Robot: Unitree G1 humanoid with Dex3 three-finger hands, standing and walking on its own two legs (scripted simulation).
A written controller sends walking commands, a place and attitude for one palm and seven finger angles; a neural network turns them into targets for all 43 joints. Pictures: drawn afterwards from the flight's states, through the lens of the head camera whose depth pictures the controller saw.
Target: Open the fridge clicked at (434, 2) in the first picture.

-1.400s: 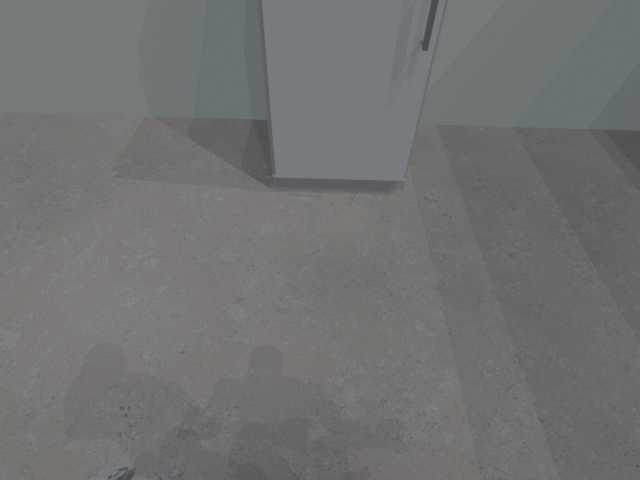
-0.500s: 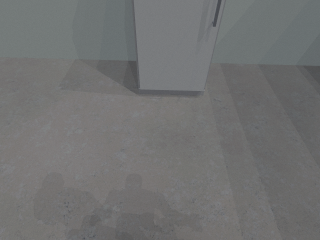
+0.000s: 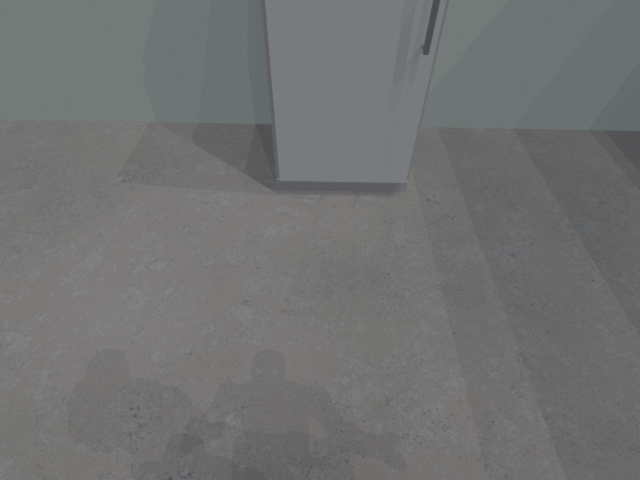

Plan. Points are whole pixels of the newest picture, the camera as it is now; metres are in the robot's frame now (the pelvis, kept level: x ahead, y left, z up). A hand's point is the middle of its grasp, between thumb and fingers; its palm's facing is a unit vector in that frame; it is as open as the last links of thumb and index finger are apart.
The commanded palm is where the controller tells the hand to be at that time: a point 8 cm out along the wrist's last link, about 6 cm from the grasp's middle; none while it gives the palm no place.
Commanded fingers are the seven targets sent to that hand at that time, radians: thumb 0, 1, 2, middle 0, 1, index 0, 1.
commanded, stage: look at it before walking up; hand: right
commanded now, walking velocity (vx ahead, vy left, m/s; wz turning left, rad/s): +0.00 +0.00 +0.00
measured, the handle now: (433, 4) +1.47 -0.29 +0.08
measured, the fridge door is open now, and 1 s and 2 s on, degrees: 0 0 0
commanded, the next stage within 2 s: walk to a spot facing it in 0.04 s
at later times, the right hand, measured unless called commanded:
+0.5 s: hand out of the picture +0.01 -0.23 -0.20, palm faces +0.09 +0.98 -0.16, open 7.4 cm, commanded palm none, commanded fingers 0.00 -0.90 -0.90 0.20 0.30 0.20 0.30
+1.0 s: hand (461, 353) +0.38 -0.23 -0.18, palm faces +0.16 +0.97 -0.17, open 7.3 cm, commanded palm none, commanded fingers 0.00 -0.90 -0.90 0.20 0.30 0.20 0.30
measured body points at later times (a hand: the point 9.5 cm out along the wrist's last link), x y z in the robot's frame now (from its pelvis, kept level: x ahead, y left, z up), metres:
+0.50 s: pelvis +0.05 -0.04 -0.02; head +0.05 -0.07 +0.43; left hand +0.06 +0.20 -0.15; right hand +0.01 -0.28 -0.19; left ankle +0.00 +0.11 -0.71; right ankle +0.03 -0.12 -0.75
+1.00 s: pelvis +0.27 -0.05 -0.03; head +0.30 -0.05 +0.42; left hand +0.18 +0.17 -0.18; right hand +0.37 -0.29 -0.17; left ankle +0.37 +0.04 -0.75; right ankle +0.07 -0.12 -0.67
